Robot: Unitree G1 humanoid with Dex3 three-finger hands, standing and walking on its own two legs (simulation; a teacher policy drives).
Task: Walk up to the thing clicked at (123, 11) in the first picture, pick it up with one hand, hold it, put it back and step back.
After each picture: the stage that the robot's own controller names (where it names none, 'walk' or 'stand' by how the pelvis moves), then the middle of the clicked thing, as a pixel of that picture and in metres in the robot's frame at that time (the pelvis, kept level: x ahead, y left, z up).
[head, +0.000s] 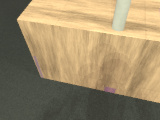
stand; (122, 8) +0.76 -0.14 +0.02
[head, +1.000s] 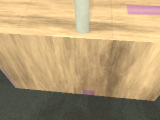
walk; (82, 8) +0.69 +0.08 +0.04
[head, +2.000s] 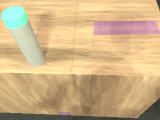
stand; (27, 41) +0.45 +0.26 +0.05
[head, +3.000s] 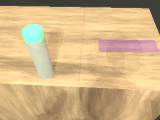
stand; (40, 55) +0.45 +0.22 +0.02
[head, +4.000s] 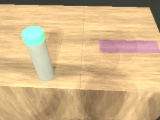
stand; (40, 57) +0.44 +0.21 +0.02
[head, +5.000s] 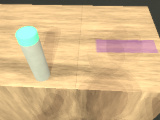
stand; (35, 57) +0.43 +0.23 +0.01
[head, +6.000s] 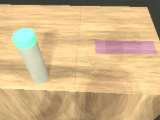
stand; (33, 59) +0.42 +0.23 +0.01
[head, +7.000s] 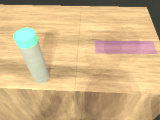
rise first; (34, 59) +0.42 +0.23 +0.01
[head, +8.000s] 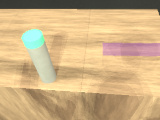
rise first; (41, 59) +0.42 +0.23 +0.02
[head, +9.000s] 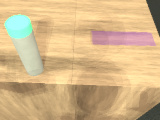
go down; (28, 50) +0.43 +0.22 +0.04
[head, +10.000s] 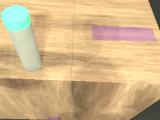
go down; (25, 44) +0.44 +0.21 +0.06
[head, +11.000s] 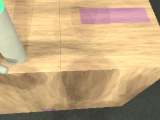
close in; (3, 34) +0.44 +0.23 +0.09
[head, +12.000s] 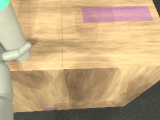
close; (8, 30) +0.45 +0.22 +0.10
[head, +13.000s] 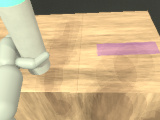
lift; (26, 35) +0.33 +0.17 +0.25
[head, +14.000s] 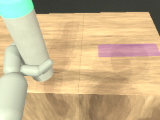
hold; (30, 43) +0.33 +0.17 +0.22
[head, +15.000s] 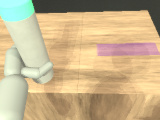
hold; (31, 46) +0.33 +0.17 +0.21
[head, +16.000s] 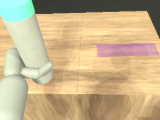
hold; (31, 46) +0.33 +0.17 +0.21
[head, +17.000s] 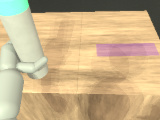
crouch; (26, 41) +0.35 +0.19 +0.21
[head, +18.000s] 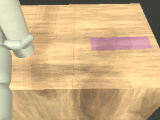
lower; (12, 20) +0.43 +0.23 +0.21
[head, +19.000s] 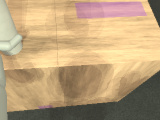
lower; out of the picture +0.48 +0.23 +0.10
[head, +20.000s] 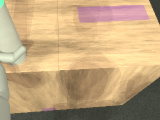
lower; (3, 32) +0.44 +0.23 +0.10
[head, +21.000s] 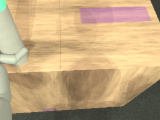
lower; (5, 33) +0.44 +0.23 +0.09
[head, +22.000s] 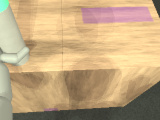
lower; (7, 33) +0.44 +0.23 +0.09
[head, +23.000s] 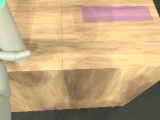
open; (5, 31) +0.44 +0.23 +0.10
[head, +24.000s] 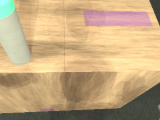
sink last; (10, 34) +0.43 +0.22 +0.08
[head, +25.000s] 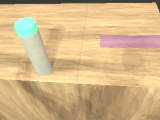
sink last; (36, 50) +0.45 +0.25 +0.06
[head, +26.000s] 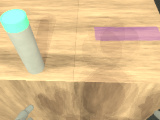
stand; (26, 46) +0.42 +0.23 +0.08
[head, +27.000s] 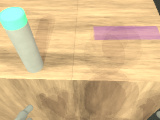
stand; (25, 44) +0.43 +0.24 +0.08
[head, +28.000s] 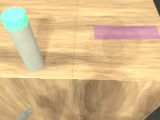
stand; (26, 44) +0.44 +0.24 +0.08
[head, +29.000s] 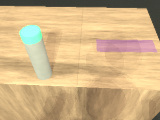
stand; (38, 55) +0.45 +0.23 +0.02
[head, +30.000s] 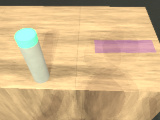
stand; (34, 59) +0.43 +0.23 +0.01
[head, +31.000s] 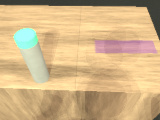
stand; (34, 59) +0.42 +0.23 +0.01
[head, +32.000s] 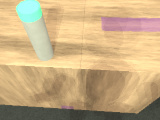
walk; (38, 35) +0.47 +0.21 +0.04
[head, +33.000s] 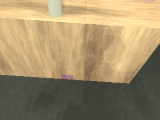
walk; out of the picture +0.73 +0.19 +0.03
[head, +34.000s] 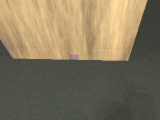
stand; out of the picture +1.07 +0.28 +0.04
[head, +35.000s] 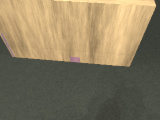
stand; out of the picture +1.05 +0.20 +0.03
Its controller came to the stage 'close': yes
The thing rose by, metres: 0.20
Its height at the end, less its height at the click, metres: +0.00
